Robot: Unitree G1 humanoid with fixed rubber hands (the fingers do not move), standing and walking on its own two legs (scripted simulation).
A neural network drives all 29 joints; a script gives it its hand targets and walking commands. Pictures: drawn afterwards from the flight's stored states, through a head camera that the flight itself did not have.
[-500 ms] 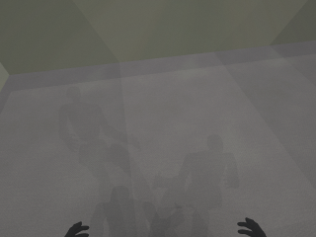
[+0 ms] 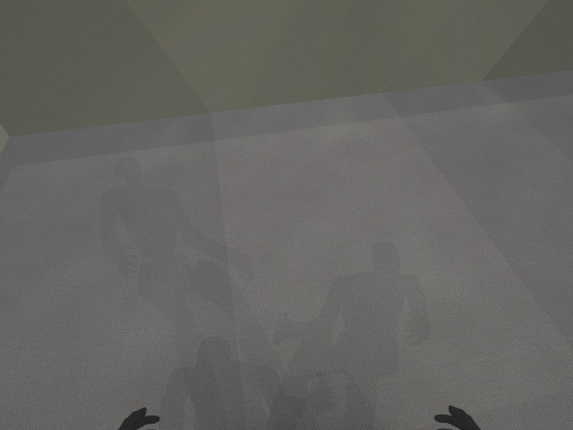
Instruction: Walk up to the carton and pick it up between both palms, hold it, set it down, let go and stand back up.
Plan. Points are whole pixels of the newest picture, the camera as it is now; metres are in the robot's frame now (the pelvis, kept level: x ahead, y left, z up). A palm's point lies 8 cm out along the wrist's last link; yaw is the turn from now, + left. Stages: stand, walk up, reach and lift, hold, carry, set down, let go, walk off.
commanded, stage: stand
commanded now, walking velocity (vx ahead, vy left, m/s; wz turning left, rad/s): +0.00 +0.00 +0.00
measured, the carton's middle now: out of the picture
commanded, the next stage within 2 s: walk up in 1.02 s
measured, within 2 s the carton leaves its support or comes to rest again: neither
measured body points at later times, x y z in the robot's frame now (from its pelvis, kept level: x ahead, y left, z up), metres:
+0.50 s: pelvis +0.00 +0.00 +0.00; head +0.01 +0.00 +0.45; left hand +0.10 +0.25 -0.11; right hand +0.10 -0.25 -0.12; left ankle +0.01 +0.12 -0.73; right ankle +0.02 -0.12 -0.73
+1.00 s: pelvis +0.00 +0.00 +0.00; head +0.01 +0.00 +0.45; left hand +0.09 +0.26 -0.11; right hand +0.08 -0.25 -0.12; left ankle +0.01 +0.12 -0.73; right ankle +0.02 -0.12 -0.73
